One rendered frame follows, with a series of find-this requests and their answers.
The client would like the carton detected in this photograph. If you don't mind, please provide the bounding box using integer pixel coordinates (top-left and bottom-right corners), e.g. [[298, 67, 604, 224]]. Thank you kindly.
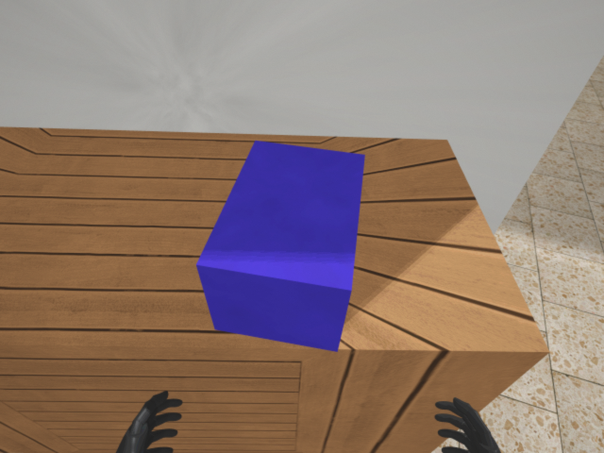
[[196, 141, 365, 352]]

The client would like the robot right hand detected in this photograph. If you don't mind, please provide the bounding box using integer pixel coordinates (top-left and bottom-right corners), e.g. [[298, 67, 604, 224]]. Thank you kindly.
[[435, 397, 501, 453]]

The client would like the robot left hand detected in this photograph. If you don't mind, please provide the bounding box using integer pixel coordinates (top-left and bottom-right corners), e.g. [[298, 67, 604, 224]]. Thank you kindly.
[[116, 391, 182, 453]]

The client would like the pedestal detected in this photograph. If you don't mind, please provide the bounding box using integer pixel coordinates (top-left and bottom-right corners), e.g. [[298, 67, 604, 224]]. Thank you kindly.
[[0, 126, 549, 453]]

